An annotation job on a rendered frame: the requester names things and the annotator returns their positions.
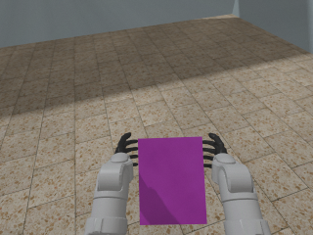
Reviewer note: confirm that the left robot hand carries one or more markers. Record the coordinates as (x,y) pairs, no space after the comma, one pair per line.
(121,146)

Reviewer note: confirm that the left robot forearm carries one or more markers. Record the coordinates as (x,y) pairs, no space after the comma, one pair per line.
(108,214)

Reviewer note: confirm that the right robot forearm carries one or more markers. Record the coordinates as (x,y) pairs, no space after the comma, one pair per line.
(241,208)

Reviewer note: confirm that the right robot hand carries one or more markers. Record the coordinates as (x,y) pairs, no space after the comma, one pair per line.
(217,144)

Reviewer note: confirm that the carton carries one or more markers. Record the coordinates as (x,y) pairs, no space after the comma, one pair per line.
(171,181)

